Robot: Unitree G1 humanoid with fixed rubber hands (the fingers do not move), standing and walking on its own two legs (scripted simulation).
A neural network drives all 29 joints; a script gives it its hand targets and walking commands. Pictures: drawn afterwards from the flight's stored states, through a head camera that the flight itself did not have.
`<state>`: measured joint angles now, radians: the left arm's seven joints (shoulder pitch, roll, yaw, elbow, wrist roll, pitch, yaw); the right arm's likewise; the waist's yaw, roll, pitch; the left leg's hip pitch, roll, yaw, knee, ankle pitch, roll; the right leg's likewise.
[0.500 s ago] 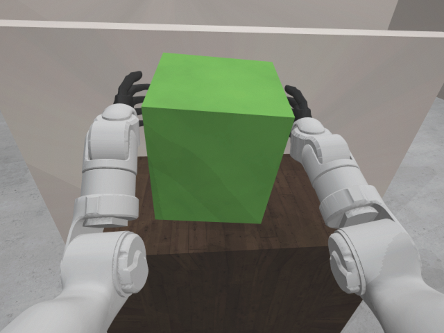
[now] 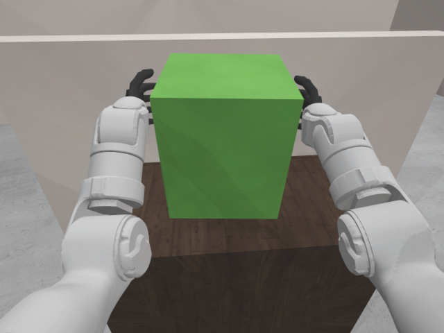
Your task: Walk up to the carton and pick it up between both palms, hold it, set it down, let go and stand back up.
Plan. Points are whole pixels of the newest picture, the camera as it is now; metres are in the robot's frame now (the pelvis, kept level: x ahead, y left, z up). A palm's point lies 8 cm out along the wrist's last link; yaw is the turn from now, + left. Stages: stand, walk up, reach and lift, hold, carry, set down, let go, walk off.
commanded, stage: reach and lift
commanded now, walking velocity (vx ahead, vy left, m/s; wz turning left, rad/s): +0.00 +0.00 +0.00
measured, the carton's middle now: (224, 136) +0.42 -0.03 +0.23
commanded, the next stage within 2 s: hold in 0.54 s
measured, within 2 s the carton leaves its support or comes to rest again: neither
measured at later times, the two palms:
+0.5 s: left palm (126, 105) +0.37 +0.13 +0.32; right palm (314, 107) +0.36 -0.17 +0.31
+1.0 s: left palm (131, 97) +0.37 +0.12 +0.33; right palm (320, 105) +0.36 -0.18 +0.31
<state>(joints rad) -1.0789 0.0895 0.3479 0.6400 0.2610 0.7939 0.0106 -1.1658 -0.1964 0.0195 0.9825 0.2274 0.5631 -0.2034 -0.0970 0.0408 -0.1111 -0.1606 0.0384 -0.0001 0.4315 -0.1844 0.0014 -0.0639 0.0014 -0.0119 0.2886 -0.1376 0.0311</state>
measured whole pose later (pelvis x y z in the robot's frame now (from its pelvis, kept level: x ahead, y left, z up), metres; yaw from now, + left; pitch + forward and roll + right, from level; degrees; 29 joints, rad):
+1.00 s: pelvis -0.01 -0.01 +0.00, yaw +0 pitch -5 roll -2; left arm -1.15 0.12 0.35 0.69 0.26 0.85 -0.01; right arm -1.22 -0.21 0.04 1.00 0.27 0.65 -0.22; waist -0.09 0.04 -0.15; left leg -0.17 0.04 -0.01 0.43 -0.17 0.00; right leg -0.09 0.01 -0.01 0.33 -0.15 0.02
